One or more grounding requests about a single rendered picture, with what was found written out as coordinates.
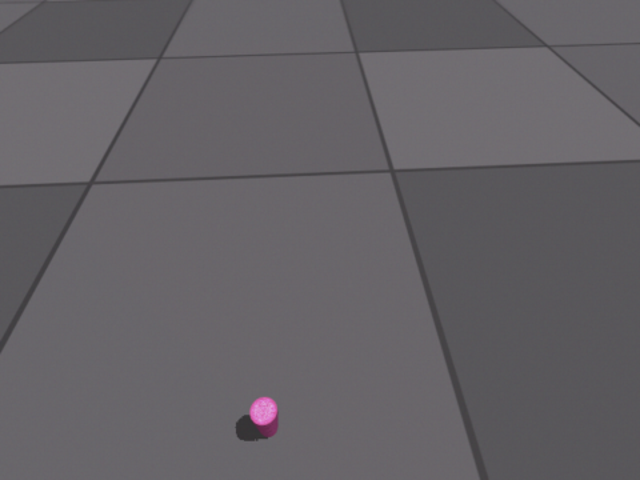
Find cup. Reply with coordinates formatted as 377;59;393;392
250;397;278;437

